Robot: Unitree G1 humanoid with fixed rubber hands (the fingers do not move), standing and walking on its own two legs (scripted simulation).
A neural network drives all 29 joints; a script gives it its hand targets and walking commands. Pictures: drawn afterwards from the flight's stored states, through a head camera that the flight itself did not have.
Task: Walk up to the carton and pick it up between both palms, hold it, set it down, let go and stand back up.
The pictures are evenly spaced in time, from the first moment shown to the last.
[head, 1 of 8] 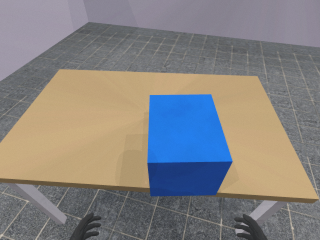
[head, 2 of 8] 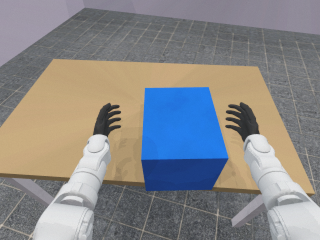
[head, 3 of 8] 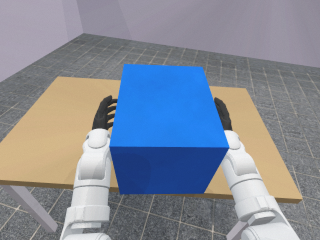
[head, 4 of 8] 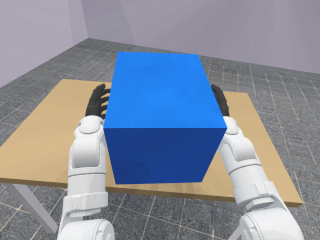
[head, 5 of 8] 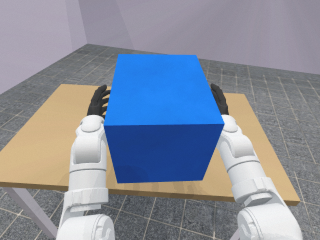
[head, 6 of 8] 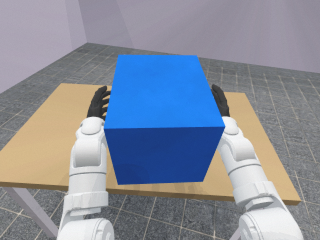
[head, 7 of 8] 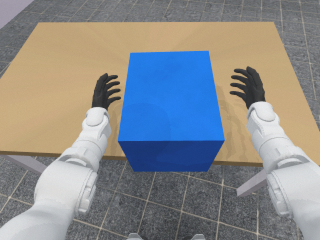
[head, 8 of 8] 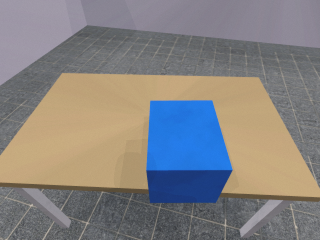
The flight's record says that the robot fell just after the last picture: no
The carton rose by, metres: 0.22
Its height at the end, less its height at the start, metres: +0.00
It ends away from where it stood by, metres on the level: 0.03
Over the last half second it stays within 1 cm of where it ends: yes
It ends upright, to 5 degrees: yes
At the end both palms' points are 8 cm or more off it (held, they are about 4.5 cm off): yes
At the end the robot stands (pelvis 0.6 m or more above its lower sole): yes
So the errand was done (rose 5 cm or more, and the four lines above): yes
